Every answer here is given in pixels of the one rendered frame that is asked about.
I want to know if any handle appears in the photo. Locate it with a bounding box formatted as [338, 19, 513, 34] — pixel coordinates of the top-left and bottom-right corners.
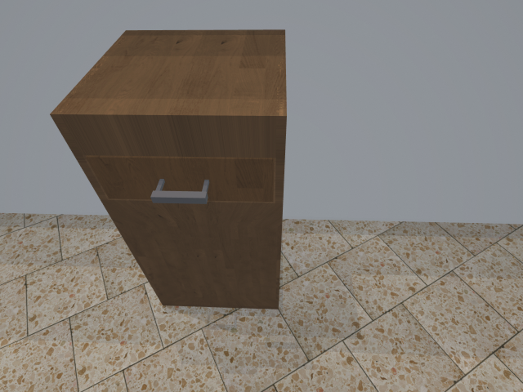
[150, 179, 209, 204]

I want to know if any drawer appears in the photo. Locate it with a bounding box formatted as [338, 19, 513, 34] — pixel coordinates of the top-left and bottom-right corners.
[86, 155, 275, 202]

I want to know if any cabinet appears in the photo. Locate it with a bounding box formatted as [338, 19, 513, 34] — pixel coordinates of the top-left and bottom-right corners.
[50, 29, 287, 310]

